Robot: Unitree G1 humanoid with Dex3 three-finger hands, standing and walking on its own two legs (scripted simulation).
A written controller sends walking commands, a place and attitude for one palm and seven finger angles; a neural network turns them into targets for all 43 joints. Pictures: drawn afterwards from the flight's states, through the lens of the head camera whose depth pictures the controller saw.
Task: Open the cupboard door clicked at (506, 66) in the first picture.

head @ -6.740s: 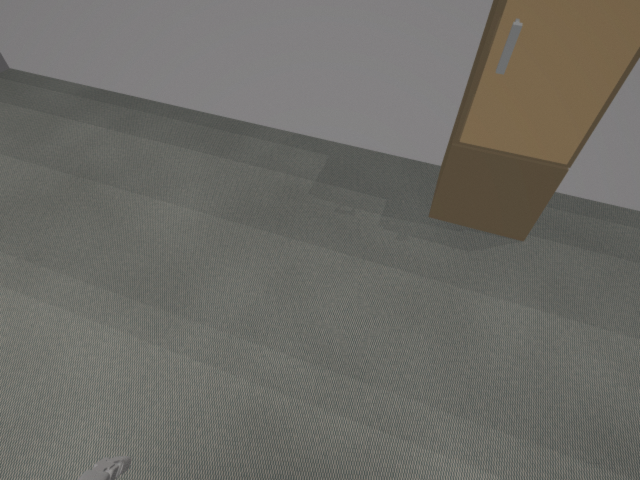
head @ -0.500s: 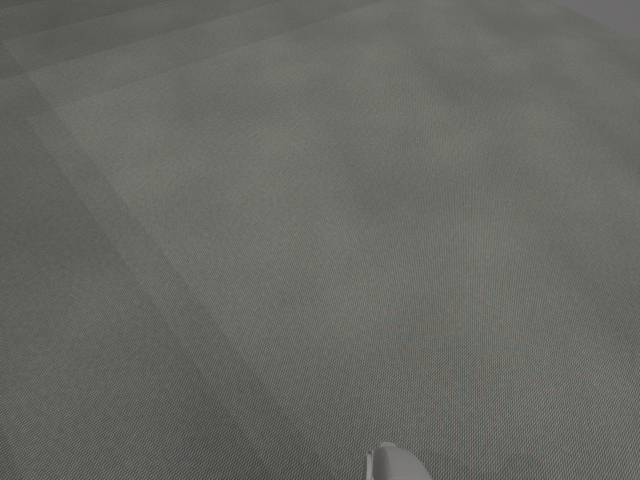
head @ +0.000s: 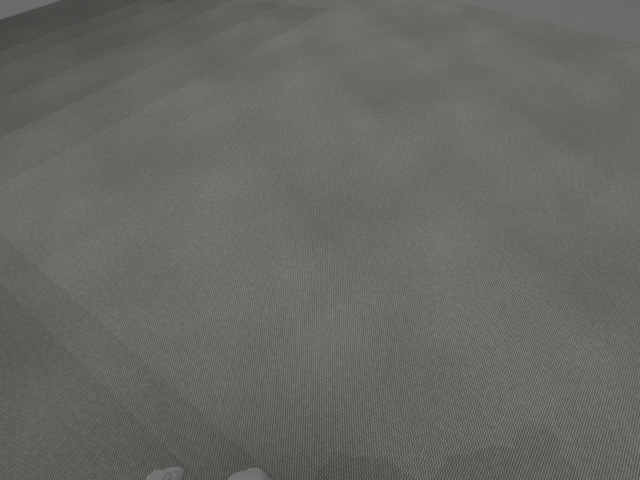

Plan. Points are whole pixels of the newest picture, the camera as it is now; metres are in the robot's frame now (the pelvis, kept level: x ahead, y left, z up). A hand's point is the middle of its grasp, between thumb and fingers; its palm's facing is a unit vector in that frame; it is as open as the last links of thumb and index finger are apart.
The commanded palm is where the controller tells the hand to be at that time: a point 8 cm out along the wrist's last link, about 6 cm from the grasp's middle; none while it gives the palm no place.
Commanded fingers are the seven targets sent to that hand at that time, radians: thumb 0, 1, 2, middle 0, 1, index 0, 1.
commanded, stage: turn to face it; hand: left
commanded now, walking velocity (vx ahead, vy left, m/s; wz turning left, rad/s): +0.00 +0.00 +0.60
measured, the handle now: out of the picture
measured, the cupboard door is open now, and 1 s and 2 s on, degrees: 0 0 0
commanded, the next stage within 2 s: none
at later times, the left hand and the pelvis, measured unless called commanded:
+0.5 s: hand out of the picture +0.04 +0.20 -0.15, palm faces +0.27 -0.91 -0.31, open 7.4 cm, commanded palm none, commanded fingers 0.00 0.90 0.90 -0.20 -0.30 -0.20 -0.30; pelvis +0.01 -0.03 +0.00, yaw +15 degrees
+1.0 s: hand out of the picture -0.10 +0.20 -0.18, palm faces +0.58 -0.78 -0.25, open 7.4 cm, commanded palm none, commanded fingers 0.00 0.90 0.90 -0.20 -0.30 -0.20 -0.30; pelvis -0.01 -0.01 +0.00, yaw +33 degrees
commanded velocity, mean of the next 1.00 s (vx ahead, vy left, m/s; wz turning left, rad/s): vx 0.00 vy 0.00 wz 0.60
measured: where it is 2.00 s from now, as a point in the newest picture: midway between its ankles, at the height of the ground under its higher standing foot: outside the picture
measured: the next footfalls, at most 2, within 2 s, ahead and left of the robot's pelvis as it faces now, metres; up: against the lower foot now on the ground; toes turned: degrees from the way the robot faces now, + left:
left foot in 0.04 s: +0.08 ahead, +0.14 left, +0.00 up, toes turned +6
right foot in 0.44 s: +0.05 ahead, -0.13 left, +0.00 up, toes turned +10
